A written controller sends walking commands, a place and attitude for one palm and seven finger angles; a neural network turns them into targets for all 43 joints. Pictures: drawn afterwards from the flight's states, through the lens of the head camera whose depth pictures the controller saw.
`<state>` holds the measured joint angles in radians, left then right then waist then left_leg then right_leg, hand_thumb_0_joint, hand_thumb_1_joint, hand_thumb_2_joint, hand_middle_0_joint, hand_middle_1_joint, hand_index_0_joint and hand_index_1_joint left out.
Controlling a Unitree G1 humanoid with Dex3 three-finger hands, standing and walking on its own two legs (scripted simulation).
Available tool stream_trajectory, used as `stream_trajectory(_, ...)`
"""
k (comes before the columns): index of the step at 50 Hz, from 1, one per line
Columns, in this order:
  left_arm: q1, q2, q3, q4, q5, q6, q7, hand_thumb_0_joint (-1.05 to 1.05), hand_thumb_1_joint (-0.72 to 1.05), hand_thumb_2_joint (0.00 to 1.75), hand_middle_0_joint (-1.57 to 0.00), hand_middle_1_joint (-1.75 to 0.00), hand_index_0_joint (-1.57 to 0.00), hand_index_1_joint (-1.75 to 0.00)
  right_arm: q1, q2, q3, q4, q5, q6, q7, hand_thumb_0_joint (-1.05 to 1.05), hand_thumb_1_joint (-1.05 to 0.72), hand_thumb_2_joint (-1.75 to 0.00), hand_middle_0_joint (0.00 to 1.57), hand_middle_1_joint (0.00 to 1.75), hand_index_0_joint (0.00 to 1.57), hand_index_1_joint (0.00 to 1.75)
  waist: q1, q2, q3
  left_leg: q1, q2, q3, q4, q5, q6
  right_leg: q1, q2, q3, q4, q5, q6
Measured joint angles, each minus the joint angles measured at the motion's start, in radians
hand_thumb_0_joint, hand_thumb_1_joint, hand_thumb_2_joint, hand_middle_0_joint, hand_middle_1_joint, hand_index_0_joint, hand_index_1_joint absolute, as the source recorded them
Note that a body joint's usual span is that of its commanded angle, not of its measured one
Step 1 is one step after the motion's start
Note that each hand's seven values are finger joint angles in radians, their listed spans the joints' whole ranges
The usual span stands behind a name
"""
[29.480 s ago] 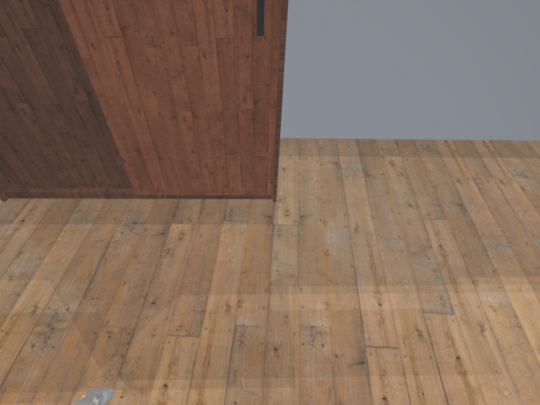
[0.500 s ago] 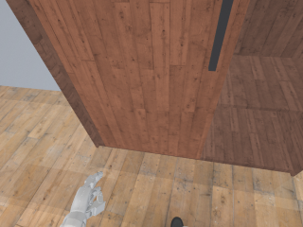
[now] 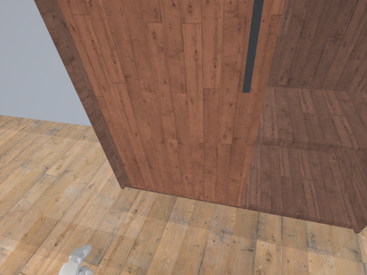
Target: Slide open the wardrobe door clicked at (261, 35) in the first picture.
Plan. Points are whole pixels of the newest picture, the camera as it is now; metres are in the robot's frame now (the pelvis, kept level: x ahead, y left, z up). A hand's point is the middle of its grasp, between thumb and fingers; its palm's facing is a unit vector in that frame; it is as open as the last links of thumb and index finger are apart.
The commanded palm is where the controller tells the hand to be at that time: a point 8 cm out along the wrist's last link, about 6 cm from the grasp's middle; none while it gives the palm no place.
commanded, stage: stop stepping back and stand still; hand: right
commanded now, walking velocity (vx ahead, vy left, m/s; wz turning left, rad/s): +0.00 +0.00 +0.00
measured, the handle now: (252, 43) +0.66 -0.18 +0.23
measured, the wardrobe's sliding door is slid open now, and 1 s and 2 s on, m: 0.59 0.59 0.59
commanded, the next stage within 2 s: let the arm hang, fingers relaxed in 0.72 s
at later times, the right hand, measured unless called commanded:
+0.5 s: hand out of the picture +0.18 -0.32 +0.16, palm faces +0.51 +0.80 -0.33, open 7.5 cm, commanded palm +0.12 -0.34 +0.19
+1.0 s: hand out of the picture +0.12 -0.29 -0.07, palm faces +0.07 +0.92 -0.39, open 7.4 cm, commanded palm none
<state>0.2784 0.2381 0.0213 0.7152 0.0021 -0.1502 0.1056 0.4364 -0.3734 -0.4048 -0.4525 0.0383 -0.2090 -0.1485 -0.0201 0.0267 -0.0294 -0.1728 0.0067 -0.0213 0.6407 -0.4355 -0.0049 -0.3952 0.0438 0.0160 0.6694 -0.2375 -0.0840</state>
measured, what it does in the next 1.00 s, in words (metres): steps on the spot: left foot, then right foot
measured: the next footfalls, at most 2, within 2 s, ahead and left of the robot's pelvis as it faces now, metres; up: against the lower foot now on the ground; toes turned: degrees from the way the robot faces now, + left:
left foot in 0.22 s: +0.00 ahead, +0.08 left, +0.00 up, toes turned +2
right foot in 0.40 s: +0.05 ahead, -0.14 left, +0.00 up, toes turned +0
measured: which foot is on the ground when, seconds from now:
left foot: up 0.00-0.20, down 0.22-1.00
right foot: down 0.00-0.22, up 0.24-0.38, down 0.40-1.00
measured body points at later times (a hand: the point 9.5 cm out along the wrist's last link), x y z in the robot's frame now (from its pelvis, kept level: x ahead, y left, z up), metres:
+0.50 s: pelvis -0.02 -0.04 +0.01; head -0.03 -0.06 +0.46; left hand +0.13 +0.21 -0.07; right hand +0.15 -0.36 +0.17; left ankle -0.04 +0.08 -0.72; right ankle +0.01 -0.14 -0.72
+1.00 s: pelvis -0.04 -0.04 +0.01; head -0.04 -0.02 +0.45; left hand +0.12 +0.22 -0.11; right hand +0.11 -0.33 -0.05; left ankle -0.04 +0.08 -0.72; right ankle +0.01 -0.14 -0.72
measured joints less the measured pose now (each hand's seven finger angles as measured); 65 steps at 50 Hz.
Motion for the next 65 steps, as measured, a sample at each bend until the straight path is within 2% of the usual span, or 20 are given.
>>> stream_trajectory(2, -0.036, -0.032, -0.015, -0.007, 0.005, -0.022, -0.005, 0.02, 0.91, 0.9, -0.2, -0.3, -0.2, -0.3, -0.076, 0.006, -0.001, 0.056, -0.001, 0.012, -0.007, 0.02, -0.88, -0.9, 0.21, 0.3, 0.21, 0.3, 0.01, 0.007, 0.039, -0.052, -0.026, -0.021, 0.08, -0.026, 0.007, 0.028, 0.01, -0.007, -0.073, 0.06, 0.001)
stream_trajectory(4, -0.054, -0.067, -0.034, -0.032, 0.012, -0.034, -0.023, 0.02, 0.91, 0.9, -0.21, -0.3, -0.2, -0.3, -0.084, -0.006, -0.009, 0.06, 0.0, 0.025, -0.006, 0.02, -0.88, -0.9, 0.21, 0.3, 0.2, 0.3, 0.03, 0.006, 0.059, -0.091, -0.054, -0.014, 0.112, -0.025, 0.015, 0.064, 0.012, -0.006, -0.172, 0.113, 0.024)
stream_trajectory(8, -0.037, -0.111, -0.066, -0.099, 0.019, -0.031, -0.056, 0.02, 0.91, 0.9, -0.21, -0.3, -0.2, -0.3, 0.063, -0.039, -0.01, -0.04, -0.002, 0.017, 0.012, 0.02, -0.89, -0.9, 0.2, 0.3, 0.2, 0.3, 0.053, -0.011, 0.036, -0.062, -0.082, 0.063, -0.041, 0.007, 0.031, 0.093, 0.011, -0.012, -0.301, 0.107, 0.038)
stream_trajectory(11, -0.03, -0.11, -0.07, -0.135, 0.027, -0.006, -0.063, 0.01, 0.9, 0.9, -0.21, -0.31, -0.2, -0.3, 0.177, -0.082, -0.022, -0.113, -0.006, 0.001, 0.024, 0.02, -0.89, -0.9, 0.21, 0.3, 0.2, 0.3, 0.035, -0.002, 0.008, 0.001, -0.06, 0.072, -0.22, 0.068, 0.061, 0.027, 0.035, -0.053, -0.236, 0.024, 0.067)
stream_trajectory(12, -0.041, -0.098, -0.065, -0.128, 0.03, 0.007, -0.061, 0.01, 0.9, 0.9, -0.21, -0.31, -0.2, -0.3, 0.188, -0.082, -0.02, -0.12, -0.005, -0.003, 0.028, 0.02, -0.89, -0.9, 0.21, 0.3, 0.2, 0.3, 0.022, -0.017, 0.013, -0.008, -0.061, 0.074, -0.227, 0.162, 0.07, -0.008, 0.032, -0.051, -0.162, -0.014, 0.079)
stream_trajectory(14, -0.057, -0.074, -0.055, -0.09, 0.029, 0.037, -0.055, 0.01, 0.9, 0.9, -0.21, -0.31, -0.2, -0.3, 0.177, -0.074, -0.012, -0.102, 0.0, -0.005, 0.032, 0.01, -0.88, -0.9, 0.21, 0.3, 0.21, 0.3, 0.0, -0.042, 0.019, -0.018, -0.064, 0.079, -0.199, 0.211, 0.068, -0.052, 0.019, -0.03, 0.003, -0.052, 0.092)
stream_trajectory(17, -0.04, -0.052, -0.046, -0.037, 0.012, 0.059, -0.042, 0.01, 0.9, 0.9, -0.21, -0.31, -0.2, -0.3, 0.123, -0.05, -0.014, -0.013, 0.006, 0.006, 0.024, 0.01, -0.88, -0.9, 0.21, 0.3, 0.21, 0.3, -0.017, -0.031, -0.008, -0.02, -0.044, 0.082, -0.161, 0.163, 0.048, -0.021, -0.013, -0.014, 0.059, -0.07, 0.084)
stream_trajectory(20, -0.014, -0.015, -0.035, -0.022, 0.004, 0.045, -0.021, 0.01, 0.9, 0.9, -0.21, -0.31, -0.2, -0.3, 0.052, 0.004, -0.007, 0.077, 0.004, 0.033, 0.006, 0.01, -0.88, -0.9, 0.21, 0.3, 0.21, 0.3, -0.005, -0.042, -0.023, -0.027, -0.032, 0.108, -0.103, 0.116, 0.027, 0.079, -0.057, 0.012, -0.079, -0.008, 0.064)
stream_trajectory(24, -0.031, -0.002, -0.03, -0.015, 0.001, 0.02, -0.008, 0.02, 0.91, 0.9, -0.21, -0.3, -0.2, -0.3, 0.011, 0.058, 0.015, 0.099, -0.001, 0.06, -0.007, 0.02, -0.89, -0.9, 0.21, 0.3, 0.2, 0.3, -0.013, -0.012, 0.013, -0.011, 0.001, 0.079, -0.101, 0.116, 0.003, 0.112, -0.03, -0.023, -0.096, -0.015, 0.049)
stream_trajectory(29, -0.054, -0.035, -0.04, -0.074, 0.011, -0.027, -0.019, 0.02, 0.91, 0.9, -0.21, -0.3, -0.2, -0.3, 0.024, -0.002, 0.019, -0.02, -0.016, 0.024, 0.0, 0.02, -0.89, -0.9, 0.2, 0.3, 0.2, 0.3, 0.009, 0.02, 0.056, -0.014, 0.007, 0.059, -0.145, 0.148, -0.003, 0.122, -0.02, -0.034, -0.164, 0.024, 0.045)
stream_trajectory(34, -0.075, -0.056, -0.048, -0.105, 0.012, -0.025, -0.041, 0.01, 0.91, 0.9, -0.21, -0.3, -0.2, -0.3, 0.085, -0.069, -0.027, -0.065, -0.005, -0.033, 0.007, 0.02, -0.88, -0.9, 0.21, 0.3, 0.21, 0.3, 0.031, -0.005, 0.059, -0.01, -0.005, 0.061, -0.199, 0.179, 0.0, 0.112, -0.03, -0.031, -0.185, 0.038, 0.049)
stream_trajectory(37, -0.078, -0.055, -0.048, -0.103, 0.007, -0.008, -0.044, 0.01, 0.91, 0.9, -0.21, -0.3, -0.2, -0.3, 0.125, -0.076, -0.037, -0.033, 0.008, -0.032, 0.013, 0.01, -0.88, -0.9, 0.21, 0.3, 0.21, 0.3, 0.032, -0.027, 0.045, -0.007, -0.01, 0.06, -0.212, 0.184, -0.001, 0.11, -0.035, -0.032, -0.184, 0.034, 0.05)
stream_trajectory(41, -0.072, -0.042, -0.045, -0.087, 0.001, 0.012, -0.038, 0.01, 0.91, 0.9, -0.21, -0.3, -0.2, -0.3, 0.139, -0.044, -0.019, 0.032, 0.016, -0.007, 0.017, 0.01, -0.88, -0.9, 0.21, 0.3, 0.21, 0.3, 0.018, -0.045, 0.032, 0.0, -0.012, 0.06, -0.217, 0.183, -0.001, 0.114, -0.037, -0.032, -0.183, 0.031, 0.05)
stream_trajectory(43, -0.082, -0.013, -0.028, -0.028, -0.006, -0.013, -0.075, 0.01, 0.91, 0.9, -0.21, -0.3, -0.2, -0.3, 0.065, -0.037, 0.055, 0.189, -0.011, -0.002, 0.048, 0.01, -0.89, -0.9, 0.21, 0.3, 0.2, 0.3, 0.004, -0.063, 0.012, -0.03, -0.005, 0.073, -0.178, 0.169, -0.001, 0.081, -0.03, -0.021, -0.151, 0.024, 0.049)
stream_trajectory(46, -0.126, 0.049, -0.02, 0.055, 0.001, 0.05, -0.109, 0.01, 0.91, 0.9, -0.21, -0.3, -0.2, -0.3, -0.081, -0.002, 0.193, 0.539, -0.049, 0.135, 0.109, 0.0, -0.89, -0.9, 0.2, 0.3, 0.2, 0.3, -0.002, -0.093, -0.001, -0.081, 0.013, 0.083, -0.087, 0.128, -0.004, 0.039, -0.013, -0.014, -0.093, 0.008, 0.041)
stream_trajectory(49, -0.157, 0.075, -0.015, 0.098, 0.014, 0.1, -0.112, 0.01, 0.91, 0.9, -0.21, -0.3, -0.2, -0.3, -0.151, 0.05, 0.297, 0.86, -0.068, 0.228, 0.143, 0.01, -0.9, -0.9, 0.2, 0.3, 0.19, 0.3, 0.019, -0.094, 0.012, -0.11, 0.022, 0.082, -0.03, 0.107, -0.005, 0.021, -0.006, -0.016, -0.061, 0.001, 0.038)
stream_trajectory(53, -0.136, 0.066, -0.012, 0.134, 0.023, 0.14, -0.107, 0.01, 0.91, 0.9, -0.21, -0.3, -0.2, -0.3, -0.161, 0.124, 0.387, 1.134, -0.072, 0.268, 0.161, 0.01, -0.9, -0.9, 0.2, 0.3, 0.19, 0.3, 0.044, -0.044, 0.045, -0.111, 0.018, 0.094, -0.017, 0.104, 0.011, 0.018, -0.009, -0.004, -0.052, 0.007, 0.05)
stream_trajectory(56, -0.099, 0.048, -0.011, 0.177, 0.028, 0.167, -0.1, 0.01, 0.91, 0.9, -0.21, -0.3, -0.2, -0.3, -0.154, 0.174, 0.425, 1.273, -0.067, 0.278, 0.162, 0.02, -0.9, -0.9, 0.2, 0.3, 0.2, 0.3, 0.048, -0.003, 0.073, -0.098, 0.008, 0.105, -0.022, 0.107, 0.019, 0.019, -0.018, 0.008, -0.037, 0.003, 0.057)
stream_trajectory(59, -0.053, 0.021, -0.016, 0.228, 0.029, 0.181, -0.093, 0.01, 0.91, 0.9, -0.2, -0.3, -0.2, -0.3, -0.153, 0.171, 0.413, 1.374, -0.063, 0.278, 0.146, 0.02, -0.96, -0.9, 0.21, 0.3, 0.2, 0.3, 0.043, 0.024, 0.089, -0.085, -0.003, 0.115, -0.054, 0.124, 0.019, 0.022, -0.027, 0.019, -0.051, 0.01, 0.06)
stream_trajectory(65, 0.007, -0.006, -0.022, 0.316, 0.025, 0.185, -0.084, 0.01, 0.91, 0.9, -0.2, -0.3, -0.2, -0.3, -0.146, 0.151, 0.396, 1.488, -0.055, 0.248, 0.156, 0.01, -0.94, -0.9, 0.21, 0.3, 0.2, 0.3, 0.02, -0.008, 0.1, -0.051, -0.008, 0.123, -0.15, 0.178, 0.018, 0.047, -0.027, 0.028, -0.13, 0.055, 0.058)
